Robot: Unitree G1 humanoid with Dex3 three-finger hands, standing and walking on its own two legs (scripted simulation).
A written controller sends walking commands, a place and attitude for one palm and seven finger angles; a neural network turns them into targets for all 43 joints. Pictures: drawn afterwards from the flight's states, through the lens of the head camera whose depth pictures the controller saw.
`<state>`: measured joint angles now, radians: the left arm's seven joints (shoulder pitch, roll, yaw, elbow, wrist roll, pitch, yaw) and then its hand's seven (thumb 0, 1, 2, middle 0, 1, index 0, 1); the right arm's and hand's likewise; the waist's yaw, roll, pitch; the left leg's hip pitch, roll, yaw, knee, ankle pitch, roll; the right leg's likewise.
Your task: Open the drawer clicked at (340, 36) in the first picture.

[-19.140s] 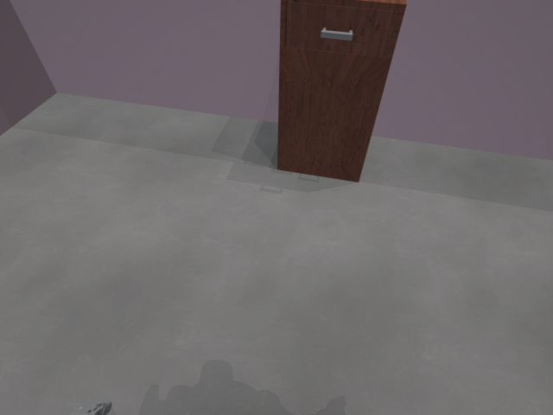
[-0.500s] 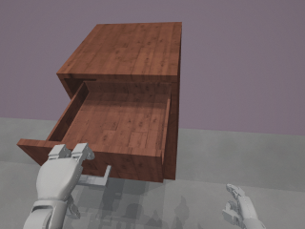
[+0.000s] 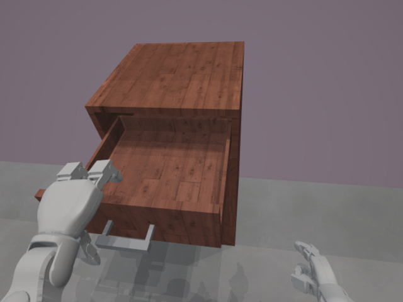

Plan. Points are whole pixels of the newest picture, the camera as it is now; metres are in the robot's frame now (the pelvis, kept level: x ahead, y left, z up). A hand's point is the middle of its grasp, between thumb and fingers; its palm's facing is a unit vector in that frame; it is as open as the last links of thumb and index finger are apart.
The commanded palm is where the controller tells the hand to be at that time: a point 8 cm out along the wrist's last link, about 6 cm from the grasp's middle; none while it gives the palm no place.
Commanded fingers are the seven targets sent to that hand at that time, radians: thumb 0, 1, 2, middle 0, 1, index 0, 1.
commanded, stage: lift the hand off the handle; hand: left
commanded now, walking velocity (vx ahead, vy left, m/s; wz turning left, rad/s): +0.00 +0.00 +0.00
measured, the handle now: (126, 235) +0.24 +0.22 -0.02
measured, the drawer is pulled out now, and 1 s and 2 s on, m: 0.30 0.30 0.30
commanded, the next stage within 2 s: draw the hand back to the body in 0.12 s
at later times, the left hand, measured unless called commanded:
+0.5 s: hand (86, 216) +0.20 +0.24 +0.13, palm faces +0.12 -0.08 -0.99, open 13.8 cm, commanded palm +0.16 +0.23 +0.18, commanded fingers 0.00 -0.50 0.30 -0.30 -1.20 -0.30 -1.20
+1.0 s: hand (93, 213) +0.20 +0.21 +0.15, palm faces +0.34 -0.82 -0.46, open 13.5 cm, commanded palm +0.14 +0.25 +0.17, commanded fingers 0.00 -0.15 0.45 -0.28 -0.98 -0.28 -0.98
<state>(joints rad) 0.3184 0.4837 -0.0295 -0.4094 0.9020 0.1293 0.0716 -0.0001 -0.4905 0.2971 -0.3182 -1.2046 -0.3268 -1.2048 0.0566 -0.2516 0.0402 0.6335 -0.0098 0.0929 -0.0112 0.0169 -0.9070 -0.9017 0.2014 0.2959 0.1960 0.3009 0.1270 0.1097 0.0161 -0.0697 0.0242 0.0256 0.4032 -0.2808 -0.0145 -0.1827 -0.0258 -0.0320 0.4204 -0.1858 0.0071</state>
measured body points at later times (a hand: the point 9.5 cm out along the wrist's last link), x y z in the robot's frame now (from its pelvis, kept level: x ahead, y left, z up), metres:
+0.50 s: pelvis +0.00 -0.01 +0.00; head +0.00 -0.05 +0.45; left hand +0.19 +0.24 +0.18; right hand +0.23 -0.20 -0.10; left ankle -0.04 +0.13 -0.74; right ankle +0.03 -0.12 -0.74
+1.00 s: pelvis +0.00 -0.01 +0.00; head +0.00 -0.03 +0.45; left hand +0.17 +0.25 +0.17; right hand +0.22 -0.21 -0.08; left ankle -0.04 +0.13 -0.74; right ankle +0.03 -0.12 -0.74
